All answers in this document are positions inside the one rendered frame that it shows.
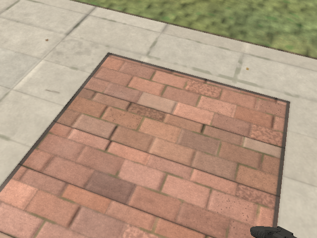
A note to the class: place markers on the right robot hand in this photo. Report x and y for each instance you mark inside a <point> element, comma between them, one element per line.
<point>270,232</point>

